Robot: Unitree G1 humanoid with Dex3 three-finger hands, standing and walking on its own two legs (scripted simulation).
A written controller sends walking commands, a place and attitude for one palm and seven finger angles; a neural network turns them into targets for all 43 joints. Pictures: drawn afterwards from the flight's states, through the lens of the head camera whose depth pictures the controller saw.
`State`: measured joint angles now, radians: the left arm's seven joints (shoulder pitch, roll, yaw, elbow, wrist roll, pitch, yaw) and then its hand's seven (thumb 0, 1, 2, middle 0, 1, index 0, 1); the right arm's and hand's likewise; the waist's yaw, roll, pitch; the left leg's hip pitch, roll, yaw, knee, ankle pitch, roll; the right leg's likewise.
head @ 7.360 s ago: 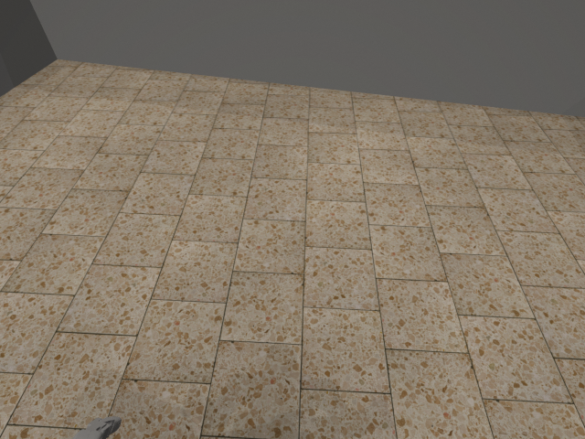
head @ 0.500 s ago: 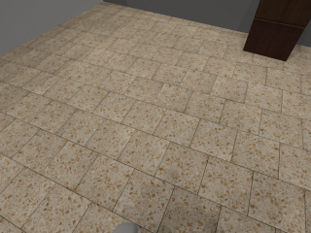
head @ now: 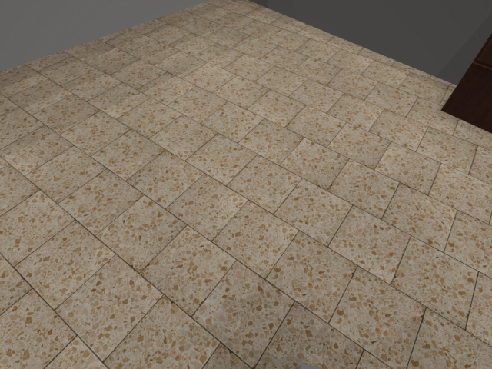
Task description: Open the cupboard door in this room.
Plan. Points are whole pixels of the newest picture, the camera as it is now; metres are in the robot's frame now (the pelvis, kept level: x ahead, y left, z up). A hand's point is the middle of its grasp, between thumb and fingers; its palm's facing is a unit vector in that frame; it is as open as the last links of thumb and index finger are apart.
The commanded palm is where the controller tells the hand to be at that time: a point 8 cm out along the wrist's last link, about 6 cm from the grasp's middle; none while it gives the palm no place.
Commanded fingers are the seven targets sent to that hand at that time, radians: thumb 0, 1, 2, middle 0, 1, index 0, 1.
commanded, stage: turn or walk to find it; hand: left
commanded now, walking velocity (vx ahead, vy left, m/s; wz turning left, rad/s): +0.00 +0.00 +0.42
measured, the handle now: out of the picture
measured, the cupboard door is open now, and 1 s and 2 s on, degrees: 0 0 0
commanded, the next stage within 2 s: none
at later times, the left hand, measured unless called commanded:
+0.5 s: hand out of the picture -0.02 +0.16 -0.16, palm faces +0.27 -0.93 -0.24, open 7.4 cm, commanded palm none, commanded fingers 0.00 0.90 0.90 -0.20 -0.30 -0.20 -0.30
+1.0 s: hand out of the picture -0.05 +0.22 -0.16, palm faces +0.43 -0.86 -0.26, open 7.4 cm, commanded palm none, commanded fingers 0.00 0.90 0.90 -0.20 -0.30 -0.20 -0.30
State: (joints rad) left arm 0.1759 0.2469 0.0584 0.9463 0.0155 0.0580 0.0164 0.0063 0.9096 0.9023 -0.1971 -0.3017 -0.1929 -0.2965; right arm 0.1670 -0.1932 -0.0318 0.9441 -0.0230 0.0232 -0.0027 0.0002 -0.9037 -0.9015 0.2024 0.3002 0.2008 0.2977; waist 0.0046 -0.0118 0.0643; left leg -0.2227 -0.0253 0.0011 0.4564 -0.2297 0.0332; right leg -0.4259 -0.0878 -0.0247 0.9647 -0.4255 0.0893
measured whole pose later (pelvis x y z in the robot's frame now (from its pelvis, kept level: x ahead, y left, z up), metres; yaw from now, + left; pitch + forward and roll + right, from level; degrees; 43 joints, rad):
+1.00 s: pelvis -0.05 -0.01 +0.00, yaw +25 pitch +0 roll +0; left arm 0.15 0.23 0.06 0.94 0.01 0.06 0.02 0.01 0.91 0.90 -0.20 -0.30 -0.19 -0.30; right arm 0.20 -0.19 -0.04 0.95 -0.03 0.03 0.00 0.00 -0.90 -0.90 0.20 0.30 0.20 0.30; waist -0.02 0.00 0.06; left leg -0.24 -0.04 -0.02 0.45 -0.21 0.04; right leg -0.39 -0.07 -0.02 0.89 -0.44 0.09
